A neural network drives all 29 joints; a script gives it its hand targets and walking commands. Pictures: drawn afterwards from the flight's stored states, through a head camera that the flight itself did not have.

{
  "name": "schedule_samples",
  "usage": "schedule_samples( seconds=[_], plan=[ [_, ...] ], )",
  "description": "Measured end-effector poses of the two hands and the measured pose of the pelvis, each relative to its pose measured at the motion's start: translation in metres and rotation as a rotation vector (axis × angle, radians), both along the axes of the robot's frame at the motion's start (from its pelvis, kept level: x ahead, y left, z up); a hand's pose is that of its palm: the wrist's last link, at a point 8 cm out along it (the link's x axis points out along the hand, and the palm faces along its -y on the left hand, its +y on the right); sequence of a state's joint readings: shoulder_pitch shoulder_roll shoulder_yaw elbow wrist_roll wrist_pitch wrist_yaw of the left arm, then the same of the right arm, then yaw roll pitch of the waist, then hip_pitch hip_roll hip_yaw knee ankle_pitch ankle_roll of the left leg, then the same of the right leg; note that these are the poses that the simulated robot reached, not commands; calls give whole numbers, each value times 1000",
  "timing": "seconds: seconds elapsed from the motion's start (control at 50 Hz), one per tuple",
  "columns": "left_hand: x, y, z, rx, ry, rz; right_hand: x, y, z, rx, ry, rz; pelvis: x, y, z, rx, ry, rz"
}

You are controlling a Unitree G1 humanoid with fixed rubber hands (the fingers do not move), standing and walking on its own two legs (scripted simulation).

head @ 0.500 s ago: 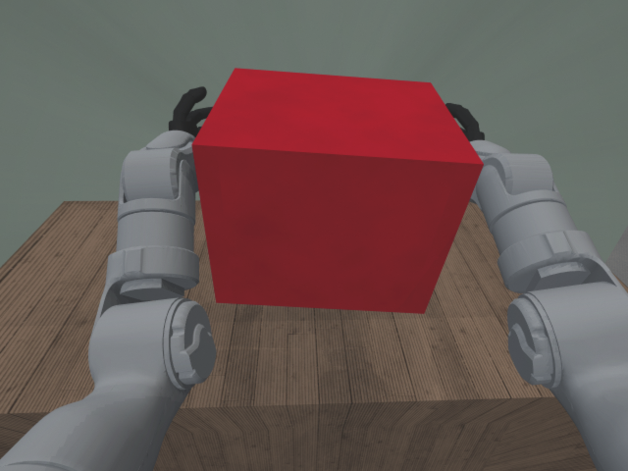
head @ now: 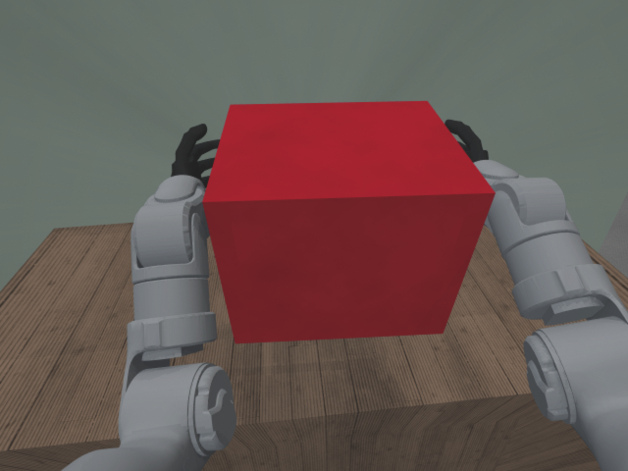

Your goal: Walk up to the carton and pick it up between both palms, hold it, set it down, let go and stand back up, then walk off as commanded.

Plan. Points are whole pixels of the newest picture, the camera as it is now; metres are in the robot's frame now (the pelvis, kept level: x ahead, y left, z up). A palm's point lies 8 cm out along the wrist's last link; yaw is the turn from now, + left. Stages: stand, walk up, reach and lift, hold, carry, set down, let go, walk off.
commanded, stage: hold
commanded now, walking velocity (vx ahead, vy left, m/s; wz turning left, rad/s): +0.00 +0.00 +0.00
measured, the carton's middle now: (335, 217) +0.33 -0.01 +0.24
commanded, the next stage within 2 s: none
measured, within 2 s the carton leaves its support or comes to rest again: neither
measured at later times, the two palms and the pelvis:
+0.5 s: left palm (174, 171) +0.37 +0.17 +0.29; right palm (450, 161) +0.38 -0.16 +0.28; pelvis +0.00 -0.01 +0.00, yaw +2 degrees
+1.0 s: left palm (185, 188) +0.34 +0.16 +0.28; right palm (471, 177) +0.35 -0.17 +0.27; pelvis -0.01 +0.00 +0.00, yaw +0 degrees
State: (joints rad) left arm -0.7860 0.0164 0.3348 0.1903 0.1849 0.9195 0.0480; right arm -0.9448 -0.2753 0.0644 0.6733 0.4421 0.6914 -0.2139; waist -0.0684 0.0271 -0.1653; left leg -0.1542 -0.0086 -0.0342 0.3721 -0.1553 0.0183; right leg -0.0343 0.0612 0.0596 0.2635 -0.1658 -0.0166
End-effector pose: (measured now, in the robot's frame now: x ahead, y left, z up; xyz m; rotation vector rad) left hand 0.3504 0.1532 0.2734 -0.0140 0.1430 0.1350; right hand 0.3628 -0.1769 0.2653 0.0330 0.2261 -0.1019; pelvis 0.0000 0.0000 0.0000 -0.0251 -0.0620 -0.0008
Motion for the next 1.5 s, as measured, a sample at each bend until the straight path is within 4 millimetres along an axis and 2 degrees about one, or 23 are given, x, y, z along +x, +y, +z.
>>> schedule_samples(
  seconds=[0.18,0.28,0.48,0.66,0.82,1.02,1.1,1.2,1.34,1.4,1.5],
  plan=[
    [-3,3,14,-32,-1,7,-2,3,9,-4,1,5,-17,-14,-1,3,28,1],
    [5,7,16,-36,20,2,4,6,15,-9,22,1,-20,-19,-1,5,57,9],
    [23,20,14,-35,4,-13,20,18,14,-26,12,3,-1,-15,0,-1,71,30],
    [16,25,-4,-2,1,-8,18,23,3,-13,11,6,11,1,0,-6,20,38],
    [6,16,-1,10,-26,4,7,15,1,4,-19,-1,2,8,0,-7,10,16],
    [-7,2,5,-6,0,-4,-11,2,7,-7,4,-11,-14,-2,-1,-1,11,-7],
    [-7,-1,12,-13,9,-3,-12,-1,13,-3,11,-14,-21,-8,-1,2,22,-7],
    [2,1,23,-23,18,0,-2,1,19,2,22,-10,-26,-14,-2,6,50,-8],
    [22,12,27,-31,10,-14,14,11,15,-10,20,-4,-14,-17,0,1,85,6],
    [26,19,19,-48,11,-24,17,19,9,-25,27,-1,-4,-14,1,-2,77,12],
    [20,29,3,-23,0,-15,17,28,1,-26,19,13,9,-6,0,-8,47,38]
  ],
)
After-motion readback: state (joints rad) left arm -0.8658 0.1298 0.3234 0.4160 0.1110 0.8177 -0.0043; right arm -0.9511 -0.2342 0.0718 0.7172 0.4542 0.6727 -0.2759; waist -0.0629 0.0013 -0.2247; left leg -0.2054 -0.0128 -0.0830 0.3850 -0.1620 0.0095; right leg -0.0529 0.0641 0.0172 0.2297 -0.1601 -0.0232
